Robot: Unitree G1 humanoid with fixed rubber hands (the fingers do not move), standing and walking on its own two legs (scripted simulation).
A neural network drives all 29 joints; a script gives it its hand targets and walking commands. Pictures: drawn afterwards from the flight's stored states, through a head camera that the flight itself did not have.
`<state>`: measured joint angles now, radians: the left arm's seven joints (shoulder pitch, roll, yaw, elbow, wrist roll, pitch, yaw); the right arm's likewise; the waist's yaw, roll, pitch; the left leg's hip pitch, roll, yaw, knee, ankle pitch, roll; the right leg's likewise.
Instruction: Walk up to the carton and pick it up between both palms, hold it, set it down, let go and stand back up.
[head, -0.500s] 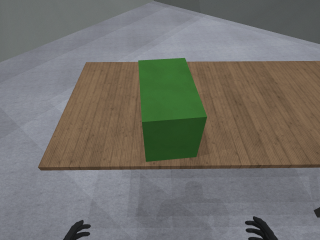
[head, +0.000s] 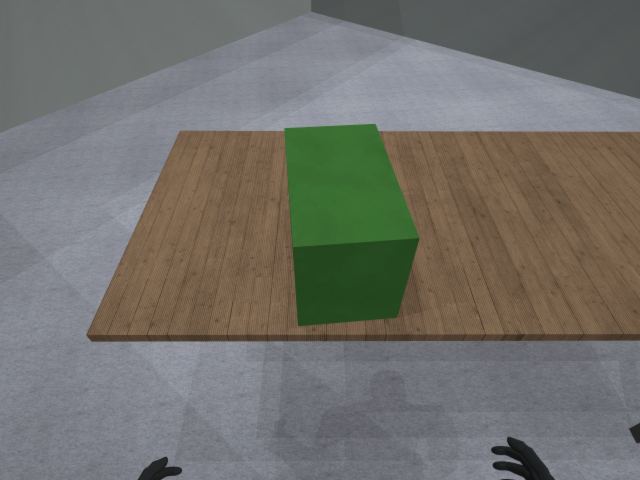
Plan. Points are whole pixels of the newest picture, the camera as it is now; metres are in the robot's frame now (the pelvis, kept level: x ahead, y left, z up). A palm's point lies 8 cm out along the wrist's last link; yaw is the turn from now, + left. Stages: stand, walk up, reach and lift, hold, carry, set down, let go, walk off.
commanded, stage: stand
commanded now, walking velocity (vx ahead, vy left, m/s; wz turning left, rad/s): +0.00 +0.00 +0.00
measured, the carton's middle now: (338, 219) +0.51 -0.01 +0.03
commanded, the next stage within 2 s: none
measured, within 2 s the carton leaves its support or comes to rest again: neither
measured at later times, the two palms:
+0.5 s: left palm out of the picture +0.10 +0.26 -0.10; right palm out of the picture +0.12 -0.25 -0.09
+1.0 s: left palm out of the picture +0.10 +0.26 -0.10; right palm out of the picture +0.10 -0.26 -0.09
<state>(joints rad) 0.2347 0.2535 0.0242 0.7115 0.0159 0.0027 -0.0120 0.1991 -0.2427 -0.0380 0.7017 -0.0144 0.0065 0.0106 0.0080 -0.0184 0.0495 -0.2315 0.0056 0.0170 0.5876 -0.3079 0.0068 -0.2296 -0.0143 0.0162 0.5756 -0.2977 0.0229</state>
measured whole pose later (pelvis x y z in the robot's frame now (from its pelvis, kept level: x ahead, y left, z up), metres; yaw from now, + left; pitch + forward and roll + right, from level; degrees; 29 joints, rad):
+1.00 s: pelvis +0.00 +0.00 +0.01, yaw +0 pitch -3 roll +0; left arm 0.22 0.28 0.01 0.82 0.01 0.00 -0.01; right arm 0.20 -0.26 -0.03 0.81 -0.01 0.00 0.01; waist 0.00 -0.02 0.05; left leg -0.19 0.00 0.02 0.50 -0.26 0.01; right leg -0.19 -0.02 0.02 0.49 -0.25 0.03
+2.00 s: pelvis +0.00 +0.00 +0.01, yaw +0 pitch -3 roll +0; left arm 0.22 0.31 0.01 0.94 0.01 0.00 0.01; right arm 0.19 -0.28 -0.03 0.94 -0.01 0.00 0.00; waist 0.00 -0.01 0.05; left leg -0.14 0.00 0.01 0.41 -0.22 0.01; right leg -0.14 -0.03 0.02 0.41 -0.21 0.03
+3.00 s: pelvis +0.00 +0.00 +0.02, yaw +0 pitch -3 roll +0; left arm 0.22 0.32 0.01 0.99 0.01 0.00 0.01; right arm 0.18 -0.30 -0.02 1.01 0.00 0.00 -0.01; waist 0.01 -0.01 0.05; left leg -0.11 0.00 0.02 0.36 -0.20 0.00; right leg -0.11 -0.03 0.02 0.36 -0.19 0.03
